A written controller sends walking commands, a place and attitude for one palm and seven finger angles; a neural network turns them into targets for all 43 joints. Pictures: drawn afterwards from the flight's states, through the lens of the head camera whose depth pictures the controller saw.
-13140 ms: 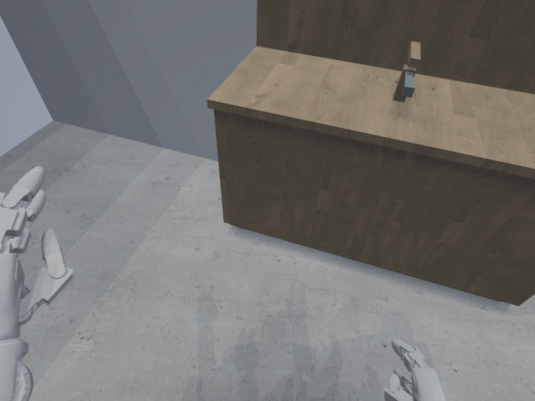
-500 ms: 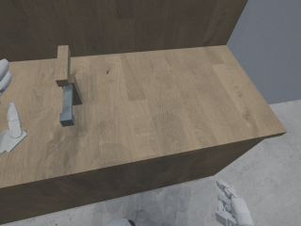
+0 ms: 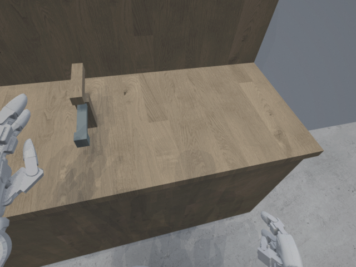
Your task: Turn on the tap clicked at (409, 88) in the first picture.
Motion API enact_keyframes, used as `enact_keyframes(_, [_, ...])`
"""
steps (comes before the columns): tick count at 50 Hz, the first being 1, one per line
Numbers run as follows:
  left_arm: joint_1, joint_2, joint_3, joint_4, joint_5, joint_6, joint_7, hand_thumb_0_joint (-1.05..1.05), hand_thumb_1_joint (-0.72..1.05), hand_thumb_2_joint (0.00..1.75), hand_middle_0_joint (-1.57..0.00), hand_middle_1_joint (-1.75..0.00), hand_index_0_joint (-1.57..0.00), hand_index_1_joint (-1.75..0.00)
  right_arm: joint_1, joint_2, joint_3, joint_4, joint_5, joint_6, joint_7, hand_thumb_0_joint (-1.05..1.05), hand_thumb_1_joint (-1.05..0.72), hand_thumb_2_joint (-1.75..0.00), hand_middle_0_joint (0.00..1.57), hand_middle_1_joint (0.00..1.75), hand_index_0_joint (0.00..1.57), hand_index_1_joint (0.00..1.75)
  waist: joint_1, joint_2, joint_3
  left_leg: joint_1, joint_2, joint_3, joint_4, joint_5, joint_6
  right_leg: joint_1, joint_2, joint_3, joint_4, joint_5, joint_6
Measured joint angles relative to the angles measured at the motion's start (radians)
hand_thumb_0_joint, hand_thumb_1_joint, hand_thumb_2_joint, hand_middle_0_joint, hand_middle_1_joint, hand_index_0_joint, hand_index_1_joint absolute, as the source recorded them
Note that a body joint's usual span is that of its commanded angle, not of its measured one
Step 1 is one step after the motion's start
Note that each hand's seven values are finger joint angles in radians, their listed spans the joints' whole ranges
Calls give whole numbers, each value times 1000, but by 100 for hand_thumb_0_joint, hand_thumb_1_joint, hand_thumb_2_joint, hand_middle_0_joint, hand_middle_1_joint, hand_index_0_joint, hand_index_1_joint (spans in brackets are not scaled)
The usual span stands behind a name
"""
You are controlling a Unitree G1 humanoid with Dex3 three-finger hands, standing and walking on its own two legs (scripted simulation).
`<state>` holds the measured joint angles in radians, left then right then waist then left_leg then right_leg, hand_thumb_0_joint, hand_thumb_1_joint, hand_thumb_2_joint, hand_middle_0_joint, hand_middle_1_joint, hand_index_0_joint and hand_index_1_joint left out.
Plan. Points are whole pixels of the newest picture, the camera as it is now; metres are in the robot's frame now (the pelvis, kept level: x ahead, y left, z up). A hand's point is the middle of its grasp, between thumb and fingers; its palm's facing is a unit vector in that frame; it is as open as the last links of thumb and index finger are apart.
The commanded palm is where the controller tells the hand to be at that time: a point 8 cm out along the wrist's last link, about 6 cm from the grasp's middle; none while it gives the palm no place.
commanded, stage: look again from close up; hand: left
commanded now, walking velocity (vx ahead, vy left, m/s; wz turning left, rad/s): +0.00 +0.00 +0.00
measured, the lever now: (81, 139) +0.36 +0.26 +0.05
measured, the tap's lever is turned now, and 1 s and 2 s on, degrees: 0 0 0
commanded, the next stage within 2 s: turn the palm inward beside the body in 0.36 s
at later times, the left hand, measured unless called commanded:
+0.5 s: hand (37, 163) +0.23 +0.25 +0.17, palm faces +0.33 -0.83 -0.44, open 7.4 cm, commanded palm +0.15 +0.28 +0.18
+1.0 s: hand (47, 180) +0.21 +0.23 +0.16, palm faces +0.53 -0.80 -0.30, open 7.4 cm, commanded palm +0.16 +0.26 +0.16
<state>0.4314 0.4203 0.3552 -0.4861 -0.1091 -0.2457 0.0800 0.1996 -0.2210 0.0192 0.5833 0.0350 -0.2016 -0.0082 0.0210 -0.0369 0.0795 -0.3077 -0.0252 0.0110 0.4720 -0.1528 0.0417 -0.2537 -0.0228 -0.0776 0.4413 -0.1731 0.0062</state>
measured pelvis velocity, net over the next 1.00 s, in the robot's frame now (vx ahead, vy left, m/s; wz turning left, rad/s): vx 0.02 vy -0.05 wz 0.05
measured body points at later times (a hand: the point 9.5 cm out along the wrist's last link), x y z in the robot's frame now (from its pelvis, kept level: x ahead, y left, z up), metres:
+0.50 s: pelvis +0.00 +0.00 +0.00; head +0.01 +0.02 +0.45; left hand +0.20 +0.29 +0.20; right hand +0.18 -0.22 -0.06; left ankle +0.06 +0.09 -0.74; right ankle +0.04 -0.13 -0.74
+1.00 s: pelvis +0.02 -0.05 -0.02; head +0.02 -0.06 +0.43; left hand +0.17 +0.27 +0.18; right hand +0.24 -0.24 -0.10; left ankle +0.06 +0.09 -0.74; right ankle +0.04 -0.13 -0.74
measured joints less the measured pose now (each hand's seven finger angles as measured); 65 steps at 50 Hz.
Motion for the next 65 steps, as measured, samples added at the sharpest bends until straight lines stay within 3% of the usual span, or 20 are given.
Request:
enact_keyframes(5, [9, 8, 19, 14, -4, -1, 1, 2, 89, 90, -21, -31, -21, -30, 7, 5, 2, -1, 2, 4, -4, 1, -91, -90, 20, 29, 20, 30, -5, 6, -13, 10, -1, 5, -15, 8, 1, 6, -1, 5, -10, 8, 2])
enact_keyframes(13, [15, -34, -18, 38, 13, 23, -1, 1, 89, 90, -21, -31, -21, -30, 14, 9, 14, -5, -1, 10, -9, 1, -90, -90, 20, 29, 20, 30, 4, 12, -22, 24, 1, 12, -30, 16, 2, 17, 1, 13, -25, 18, 3])
enact_keyframes(23, [-2, -39, -22, 26, 28, 44, 5, 2, 89, 90, -21, -31, -21, -30, 1, 14, 28, -17, -11, 19, -16, 1, -90, -89, 20, 30, 20, 30, 6, 11, -22, 33, 13, 17, -29, 11, -1, 33, 14, 19, -48, 29, -1])
enact_keyframes(24, [-45, -1, -32, 32, 49, 44, 4, 2, 89, 90, -21, -31, -21, -30, 21, 0, 49, -49, 7, 29, -45, 1, -90, -90, 20, 30, 20, 30, 12, 17, -16, 18, 13, 6, -6, -8, 2, 29, 21, 19, -34, 15, 10])
enact_keyframes(25, [-127, 55, -31, 58, 84, 46, -13, 2, 89, 90, -21, -31, -21, -30, 41, -10, 52, -65, -8, 28, -57, 1, -91, -90, 20, 29, 20, 30, 28, 21, -8, 11, 10, -6, 10, 1, -1, 23, 24, 18, -12, 8, 3])
enact_keyframes(26, [-211, 93, -23, 99, 86, 54, -23, 2, 88, 90, -21, -31, -22, -30, 40, -14, 49, -51, -25, 27, -48, 1, -91, -90, 20, 29, 20, 30, 36, 21, 0, 9, 3, -14, 26, 3, -3, 20, 19, 13, 15, -1, -6])
enact_keyframes(28, [-306, 110, 26, 151, 40, 103, -35, 2, 88, 90, -21, -31, -22, -30, 10, -20, 56, 1, -39, 38, -16, 1, -90, -90, 20, 29, 20, 30, 39, 18, -5, 12, -5, -10, 40, -11, -6, 8, 10, 18, 56, -27, -12])
enact_keyframes(31, [-299, 36, 84, 172, -72, 214, -68, 1, 89, 90, -21, -31, -21, -30, -16, -26, 57, 44, -12, 46, -2, 1, -90, -89, 20, 30, 21, 30, 36, 38, -41, 36, -4, 17, 38, -31, -9, 11, 9, 46, 78, -46, -11])
enact_keyframes(33, [-226, -10, 70, 148, -76, 283, -90, 1, 90, 90, -20, -30, -21, -30, -20, -32, 52, 44, 1, 48, 5, 2, -90, -89, 20, 30, 21, 30, 27, 52, -60, 48, -8, 26, 38, -39, -3, 13, 5, 55, 95, -60, -8])
enact_keyframes(35, [-126, -39, 21, 108, -41, 320, -101, 1, 90, 90, -20, -30, -20, -30, -29, -36, 49, 31, 3, 50, 12, 2, -90, -89, 20, 30, 21, 30, 20, 60, -62, 50, -10, 29, 50, -49, -1, 9, 3, 58, 118, -77, -8])
enact_keyframes(37, [-31, -63, -36, 72, -10, 310, -98, 1, 90, 90, -20, -30, -20, -30, -39, -33, 45, 15, -12, 48, 17, 2, -90, -89, 20, 30, 21, 30, 16, 56, -59, 32, -9, 28, 76, -63, -5, -10, 3, 56, 151, -96, -12])
enact_keyframes(40, [47, -82, -86, 31, 3, 226, -61, 2, 90, 90, -20, -31, -21, -30, -51, -18, 36, 11, -35, 29, 12, 2, -90, -90, 20, 30, 20, 30, 33, 35, -51, -14, 1, 16, 133, -89, -19, -52, 11, 44, 205, -125, -24])
enact_keyframes(43, [58, -87, -76, 9, 9, 104, 4, 2, 89, 90, -21, -31, -22, -30, -47, -4, 26, 28, -46, 2, 7, 1, -90, -90, 20, 29, 20, 30, 61, 24, -57, -58, 16, -10, 187, -116, -37, -80, 26, 18, 239, -148, -42])
enact_keyframes(46, [16, -85, -24, 14, 11, 42, 49, 2, 89, 90, -21, -31, -22, -30, -42, -1, 28, 53, -49, -10, 1, 1, -90, -90, 20, 29, 20, 30, 75, 38, -71, -87, 26, -45, 228, -139, -51, -88, 39, -16, 254, -169, -57])
enact_keyframes(49, [-38, -78, 17, 59, -18, 72, 30, 2, 89, 90, -21, -31, -21, -30, -42, -7, 39, 77, -43, -2, -18, 1, -90, -90, 20, 29, 20, 30, 77, 65, -84, -90, 31, -71, 241, -153, -58, -77, 46, -41, 251, -182, -68])
enact_keyframes(53, [-41, -68, 8, 106, -66, 204, -53, 1, 89, 90, -20, -30, -21, -30, -30, -16, 45, 79, -30, 8, -51, 2, -90, -89, 20, 30, 21, 30, 75, 97, -107, -71, 37, -77, 215, -154, -67, -58, 53, -45, 226, -185, -77])
enact_keyframes(55, [-12, -65, -5, 110, -84, 236, -86, 1, 89, 90, -20, -30, -21, -30, -25, -19, 42, 76, -24, 0, -62, 2, -90, -89, 20, 30, 21, 30, 69, 104, -118, -63, 40, -70, 202, -156, -70, -57, 56, -39, 221, -189, -79])
enact_keyframes(59, [54, -69, -6, 95, -113, 191, -112, 2, 89, 90, -20, -31, -21, -30, -13, -18, 17, 75, -22, -24, -62, 2, -90, -89, 20, 30, 21, 30, 58, 91, -135, -60, 46, -59, 192, -163, -76, -66, 61, -27, 228, -201, -87])
enact_keyframes(65, [97, -91, 46, 77, -136, 92, -86, 2, 89, 90, -21, -31, -22, -30, 18, -41, -24, 89, -11, -44, -49, 1, -91, -90, 20, 29, 20, 30, 58, 77, -145, -63, 53, -66, 208, -176, -80, -66, 69, -34, 240, -216, -97])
